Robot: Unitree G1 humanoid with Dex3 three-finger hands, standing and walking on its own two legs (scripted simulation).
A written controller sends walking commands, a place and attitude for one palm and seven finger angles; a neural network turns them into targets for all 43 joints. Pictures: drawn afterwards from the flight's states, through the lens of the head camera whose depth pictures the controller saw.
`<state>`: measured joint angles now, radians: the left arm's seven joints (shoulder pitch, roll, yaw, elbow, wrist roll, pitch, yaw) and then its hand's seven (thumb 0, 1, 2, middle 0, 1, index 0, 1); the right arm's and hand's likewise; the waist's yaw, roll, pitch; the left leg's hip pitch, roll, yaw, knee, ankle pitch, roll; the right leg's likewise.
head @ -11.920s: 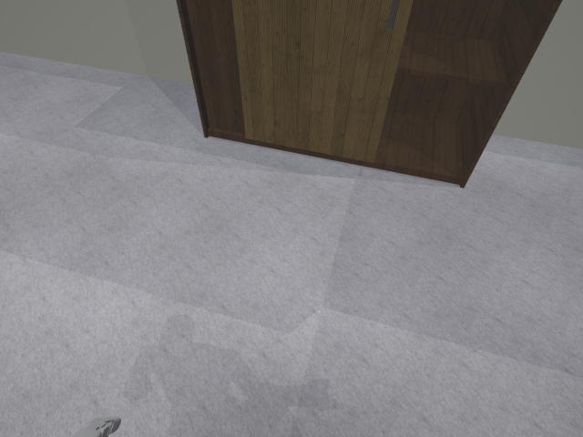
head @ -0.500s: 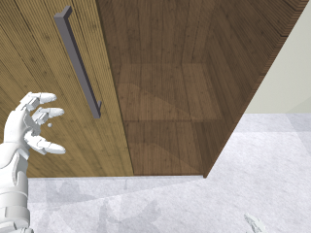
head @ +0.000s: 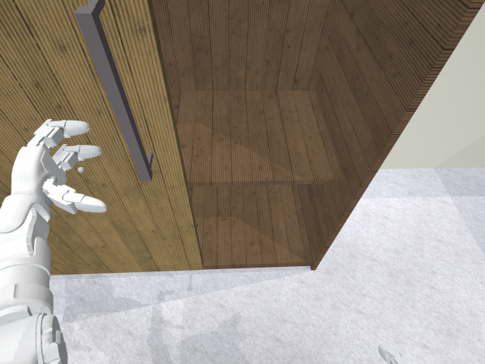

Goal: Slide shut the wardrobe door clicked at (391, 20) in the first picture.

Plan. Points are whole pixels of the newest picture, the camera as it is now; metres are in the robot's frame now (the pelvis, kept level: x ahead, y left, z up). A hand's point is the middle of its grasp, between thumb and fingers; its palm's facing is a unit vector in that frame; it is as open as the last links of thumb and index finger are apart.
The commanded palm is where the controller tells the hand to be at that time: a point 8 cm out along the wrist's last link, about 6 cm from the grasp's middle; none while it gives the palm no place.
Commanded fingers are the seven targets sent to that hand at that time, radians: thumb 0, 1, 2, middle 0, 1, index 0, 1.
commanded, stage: move the hooked fingers beside the handle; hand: left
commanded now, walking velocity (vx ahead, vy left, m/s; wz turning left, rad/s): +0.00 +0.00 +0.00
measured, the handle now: (127, 107) +0.49 +0.21 +0.15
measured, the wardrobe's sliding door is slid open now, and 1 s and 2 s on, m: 0.45 0.45 0.45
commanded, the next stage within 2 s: feel for the door with the fingertips in 1.24 s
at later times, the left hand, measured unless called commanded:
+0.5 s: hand (95, 147) +0.44 +0.26 +0.10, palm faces +0.06 -1.00 -0.02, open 14.0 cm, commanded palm +0.41 +0.31 +0.10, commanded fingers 0.00 -0.50 0.30 -0.30 -1.20 -0.30 -1.20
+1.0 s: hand (99, 149) +0.44 +0.26 +0.10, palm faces +0.06 -1.00 -0.02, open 14.0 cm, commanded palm +0.41 +0.31 +0.09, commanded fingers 0.00 -0.50 0.30 -0.30 -1.20 -0.30 -1.20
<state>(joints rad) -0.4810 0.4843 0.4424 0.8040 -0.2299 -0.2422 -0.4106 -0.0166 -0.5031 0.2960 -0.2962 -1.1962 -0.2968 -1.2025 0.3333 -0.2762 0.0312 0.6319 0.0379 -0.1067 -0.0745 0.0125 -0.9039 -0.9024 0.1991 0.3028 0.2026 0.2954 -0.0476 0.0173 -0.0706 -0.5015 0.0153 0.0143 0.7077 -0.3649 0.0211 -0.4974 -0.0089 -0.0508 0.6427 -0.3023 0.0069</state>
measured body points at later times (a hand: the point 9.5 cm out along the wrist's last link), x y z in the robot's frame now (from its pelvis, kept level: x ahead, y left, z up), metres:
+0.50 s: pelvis -0.01 +0.00 -0.01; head +0.07 +0.01 +0.44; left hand +0.43 +0.32 +0.11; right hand +0.04 -0.28 -0.11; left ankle -0.01 +0.10 -0.72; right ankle +0.01 -0.13 -0.72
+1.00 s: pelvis +0.00 +0.00 -0.01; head +0.07 +0.01 +0.44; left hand +0.43 +0.31 +0.10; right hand +0.05 -0.27 -0.11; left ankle -0.01 +0.10 -0.72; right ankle +0.01 -0.13 -0.72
